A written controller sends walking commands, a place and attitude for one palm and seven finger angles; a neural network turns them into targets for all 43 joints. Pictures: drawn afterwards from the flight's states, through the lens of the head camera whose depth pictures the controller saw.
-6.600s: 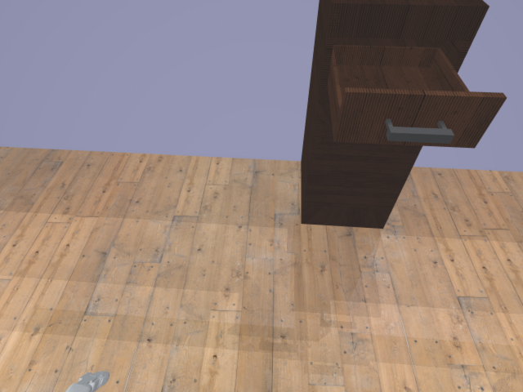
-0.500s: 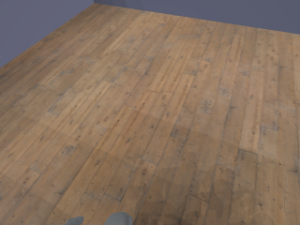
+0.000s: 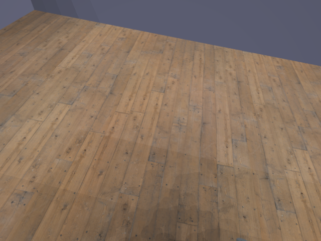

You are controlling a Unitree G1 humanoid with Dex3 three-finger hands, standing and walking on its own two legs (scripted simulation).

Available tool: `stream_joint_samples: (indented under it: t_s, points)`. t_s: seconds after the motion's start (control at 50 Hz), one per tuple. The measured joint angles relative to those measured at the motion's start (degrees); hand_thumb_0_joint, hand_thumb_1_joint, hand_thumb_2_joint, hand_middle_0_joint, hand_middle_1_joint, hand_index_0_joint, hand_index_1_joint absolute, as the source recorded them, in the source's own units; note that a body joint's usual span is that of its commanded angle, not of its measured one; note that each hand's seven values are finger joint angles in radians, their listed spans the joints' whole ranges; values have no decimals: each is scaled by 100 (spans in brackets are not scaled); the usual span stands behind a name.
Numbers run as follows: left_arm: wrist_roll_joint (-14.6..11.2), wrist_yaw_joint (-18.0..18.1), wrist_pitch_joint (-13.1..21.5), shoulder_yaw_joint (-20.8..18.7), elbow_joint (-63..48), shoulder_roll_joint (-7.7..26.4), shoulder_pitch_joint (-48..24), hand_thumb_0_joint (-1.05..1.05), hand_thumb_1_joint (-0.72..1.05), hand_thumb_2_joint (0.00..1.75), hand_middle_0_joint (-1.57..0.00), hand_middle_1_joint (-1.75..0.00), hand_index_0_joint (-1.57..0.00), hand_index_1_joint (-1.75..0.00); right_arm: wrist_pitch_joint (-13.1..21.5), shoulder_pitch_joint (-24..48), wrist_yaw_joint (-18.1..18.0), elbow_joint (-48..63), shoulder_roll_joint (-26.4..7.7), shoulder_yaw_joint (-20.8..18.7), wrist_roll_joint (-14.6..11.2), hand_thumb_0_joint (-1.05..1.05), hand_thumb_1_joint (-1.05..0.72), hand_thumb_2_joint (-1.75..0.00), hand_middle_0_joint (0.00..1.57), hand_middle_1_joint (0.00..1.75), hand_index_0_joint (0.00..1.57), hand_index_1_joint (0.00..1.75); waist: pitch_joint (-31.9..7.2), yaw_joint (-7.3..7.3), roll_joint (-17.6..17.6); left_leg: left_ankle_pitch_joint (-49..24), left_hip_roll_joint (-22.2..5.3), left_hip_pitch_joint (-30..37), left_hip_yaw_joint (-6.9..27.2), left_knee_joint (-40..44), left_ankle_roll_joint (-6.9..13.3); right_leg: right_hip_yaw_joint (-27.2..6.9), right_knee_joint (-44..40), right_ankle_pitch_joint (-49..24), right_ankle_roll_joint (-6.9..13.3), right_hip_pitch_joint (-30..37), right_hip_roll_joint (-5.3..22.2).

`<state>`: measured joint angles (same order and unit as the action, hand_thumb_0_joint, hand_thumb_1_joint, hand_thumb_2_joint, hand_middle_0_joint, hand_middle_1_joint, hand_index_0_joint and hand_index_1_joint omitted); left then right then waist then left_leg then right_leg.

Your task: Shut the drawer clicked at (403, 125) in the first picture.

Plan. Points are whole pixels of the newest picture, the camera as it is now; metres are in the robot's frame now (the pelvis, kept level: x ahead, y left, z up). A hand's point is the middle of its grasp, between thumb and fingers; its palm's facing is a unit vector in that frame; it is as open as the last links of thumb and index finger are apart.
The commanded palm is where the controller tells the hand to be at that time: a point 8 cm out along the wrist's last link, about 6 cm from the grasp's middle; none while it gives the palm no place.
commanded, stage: walk to a spot facing it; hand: left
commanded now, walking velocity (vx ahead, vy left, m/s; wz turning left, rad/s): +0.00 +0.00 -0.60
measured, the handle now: out of the picture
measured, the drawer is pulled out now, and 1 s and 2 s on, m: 0.28 0.28 0.28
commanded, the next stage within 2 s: turn to face it in 0.32 s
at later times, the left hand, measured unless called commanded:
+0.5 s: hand (136, 196) +0.27 +0.09 -0.16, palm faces -0.31 -0.92 -0.25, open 7.3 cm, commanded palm none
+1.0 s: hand (118, 199) +0.26 +0.15 -0.19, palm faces -0.45 -0.86 -0.22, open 7.3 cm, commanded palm none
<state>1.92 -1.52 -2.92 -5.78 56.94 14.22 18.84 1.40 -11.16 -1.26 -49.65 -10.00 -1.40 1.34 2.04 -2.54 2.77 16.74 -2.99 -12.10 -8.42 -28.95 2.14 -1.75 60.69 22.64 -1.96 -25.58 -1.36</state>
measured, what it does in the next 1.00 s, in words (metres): walks ahead, turning right: right foot, then left foot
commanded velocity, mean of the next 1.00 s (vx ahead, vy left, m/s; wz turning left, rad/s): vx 0.00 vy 0.00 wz -0.59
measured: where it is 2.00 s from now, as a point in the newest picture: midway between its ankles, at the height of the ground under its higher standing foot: outside the picture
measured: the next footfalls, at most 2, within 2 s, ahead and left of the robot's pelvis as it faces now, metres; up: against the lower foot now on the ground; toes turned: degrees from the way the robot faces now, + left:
right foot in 0.40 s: +0.12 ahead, -0.14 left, +0.00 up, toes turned -22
left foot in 0.92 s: +0.21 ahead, +0.06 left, +0.00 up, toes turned -29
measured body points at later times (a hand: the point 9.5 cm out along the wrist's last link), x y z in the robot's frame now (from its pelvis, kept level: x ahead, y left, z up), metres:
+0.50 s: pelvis +0.07 -0.04 -0.02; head +0.12 -0.08 +0.43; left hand +0.29 +0.14 -0.14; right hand -0.03 -0.27 -0.18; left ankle +0.02 +0.10 -0.66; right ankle +0.08 -0.12 -0.74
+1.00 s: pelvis +0.12 -0.01 -0.01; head +0.17 -0.01 +0.44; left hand +0.29 +0.19 -0.17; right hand +0.10 -0.29 -0.12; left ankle +0.18 +0.07 -0.74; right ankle +0.06 -0.11 -0.70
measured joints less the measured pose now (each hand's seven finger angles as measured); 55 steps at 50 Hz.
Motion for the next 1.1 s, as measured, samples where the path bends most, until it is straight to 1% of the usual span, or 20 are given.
stream_joint_samples:
  t_s: [0.04, 0.1, 0.2, 0.3, 0.36, 0.4, 0.42, 0.44, 0.46, 0.5, 0.56, 0.64, 0.74, 0.86, 0.92, 0.94, 0.96, 0.98, 1.04, 1.1]
  points:
    - [0, -10, -1, -32, -50, 49, -104, 0, 91, 90, -19, -30, -20, -30, 7, -146, -39, -95, 61, 28, -17, 1, -90, -90, 20, 30, 20, 30, 46, 32, -11, -53, -37, 197, -132, 243, -6, 100, 425, -290, -93, -282, 130]
    - [-8, 21, -14, -52, -140, 71, -285, 0, 91, 90, -19, -30, -20, -30, 26, -390, -86, -264, 124, 32, -34, 1, -90, -90, 20, 30, 20, 30, 110, 99, -73, -31, -99, 383, -298, 413, 3, 141, 707, -467, -194, -537, 240]
    - [-13, 45, -78, -44, -236, 20, -621, 0, 91, 90, -19, -30, -20, -30, -10, -765, -102, -551, 146, -28, -32, 1, -91, -90, 20, 30, 20, 30, 179, 229, -119, 167, -163, 581, -629, 422, -21, 279, 471, -607, -275, -623, 379]
    - [-18, 29, -120, 36, -327, -126, -1030, 0, 92, 90, -19, -30, -20, -30, -74, -979, -73, -741, 108, -122, 8, 1, -91, -90, 20, 30, 20, 30, 313, 424, -180, 474, -255, 697, -1001, 195, -130, 610, -621, -414, -219, -327, 475]
    - [-19, 21, -64, 101, -433, -225, -1259, 0, 92, 90, -19, -30, -20, -30, -112, -1035, -35, -807, 34, -191, 15, 1, -91, -90, 20, 30, 20, 30, 401, 531, -276, 750, -384, 716, -1245, -117, -258, 778, -1433, -238, -85, -13, 403]
    - [-15, 15, 56, 154, -532, -260, -1358, 0, 91, 90, -19, -30, -20, -30, -135, -1110, -1, -820, -23, -230, -13, 1, -90, -90, 20, 30, 20, 30, 415, 572, -361, 1004, -556, 618, -1346, -609, -374, 882, -2209, -549, 50, 365, 294]
    - [-5, 29, 161, 177, -568, -267, -1409, 0, 91, 90, -19, -30, -20, -30, -170, -1119, 28, -829, -48, -243, -46, 1, -90, -90, 20, 30, 20, 30, 429, 568, -410, 1074, -710, 407, -1277, -1165, -431, 904, -2357, -599, 324, 449, 211]
    - [-25, 58, 255, 202, -596, -277, -1459, 0, 91, 90, -19, -30, -20, -30, -236, -1059, 38, -836, -74, -249, -71, 1, -90, -90, 20, 30, 20, 30, 468, 574, -443, 1302, -749, 65, -957, -1963, -520, 887, -2232, -536, 503, 408, 159]
    - [-61, 94, 310, 232, -615, -288, -1494, 0, 91, 90, -19, -30, -20, -30, -303, -981, 23, -825, -96, -248, -90, 1, -90, -90, 20, 30, 20, 30, 509, 597, -450, 1493, -673, -286, -556, -2732, -567, 866, -2148, -463, 604, 421, 144]
    - [-111, 168, 326, 261, -635, -319, -1477, 0, 91, 90, -19, -30, -20, -30, -387, -803, -2, -783, -125, -250, -96, 1, -91, -90, 20, 30, 20, 30, 515, 586, -442, 1416, -539, -834, 3, -3732, -621, 792, -2270, -448, 666, 588, 100]
    - [-131, 231, 270, 284, -582, -361, -1328, 0, 91, 90, -20, -30, -20, -30, -426, -468, 1, -640, -174, -260, -51, 1, -91, -90, 20, 30, 20, 30, 395, 531, -452, 856, -533, -1390, 426, -4054, -703, 606, -2731, -661, 641, 857, -8]
    - [-98, 214, 238, 303, -482, -393, -1109, 0, 91, 90, -20, -30, -21, -30, -384, -30, 5, -362, -218, -266, -19, 1, -91, -90, 20, 30, 20, 30, 256, 478, -457, 404, -523, -1787, 718, -3659, -795, 337, -3136, -879, 657, 1008, -90]
    - [-70, 174, 225, 277, -447, -405, -856, 0, 91, 90, -20, -30, -21, -30, -340, 338, 12, -161, -250, -256, -16, 1, -91, -90, 20, 29, 20, 30, 198, 293, -433, 288, -379, -1792, 845, -3023, -841, 16, -3249, -956, 616, 995, -194]
    - [-37, 192, 153, 199, -440, -312, -572, 0, 91, 90, -20, -30, -21, -30, -315, 549, -17, -58, -230, -220, -77, 1, -91, -90, 20, 30, 20, 30, 195, 29, -302, 595, -17, -1178, 762, -1683, -767, -341, -3085, -897, 492, 854, -326]
    - [-62, 206, 85, 145, -405, -212, -450, 0, 91, 90, -20, -30, -21, -30, -248, 552, -38, 7, -187, -180, -113, 1, -91, -90, 20, 30, 20, 30, 159, -31, -209, 174, 154, -604, 688, -538, -662, -518, -2861, -803, 369, 709, -430]
    - [-88, 208, 49, 117, -387, -142, -435, 0, 91, 90, -20, -30, -21, -30, -207, 547, -51, 5, -132, -163, -105, 1, -91, -90, 20, 30, 20, 30, 166, -30, -92, -10, 213, -508, 603, -345, -381, -608, -2702, -740, 321, 634, -422]
    - [-101, 205, 12, 85, -362, -78, -441, 0, 91, 90, -20, -30, -21, -30, -187, 526, -47, 18, -81, -132, -91, 1, -91, -90, 20, 30, 20, 30, 190, -46, 17, -37, 232, -477, 503, -345, -205, -626, -2307, -315, 241, 500, -408]
    - [-92, 196, -16, 58, -348, -35, -438, 0, 91, 90, -20, -30, -20, -30, -187, 492, -31, 46, -53, -93, -68, 1, -90, -90, 20, 30, 20, 30, 211, -57, 60, -9, 194, -440, 419, -361, -111, -522, -1709, 103, 156, 312, -400]
    - [-30, 130, -65, -12, -304, 64, -411, 0, 91, 90, -20, -30, -20, -30, -197, 352, -49, 58, 22, -26, -29, 1, -90, -90, 20, 30, 20, 30, 209, -38, 89, -9, 43, -243, 206, -166, -70, -220, -69, 264, -65, -164, -260]
    - [-20, 65, -98, -46, -301, 110, -397, 0, 91, 90, -19, -30, -20, -30, -186, 199, -59, 29, 52, -15, -15, 1, -90, -90, 20, 30, 20, 30, 191, 5, 45, -100, -75, -83, 23, 68, -76, -92, 725, 21, -205, -342, -17]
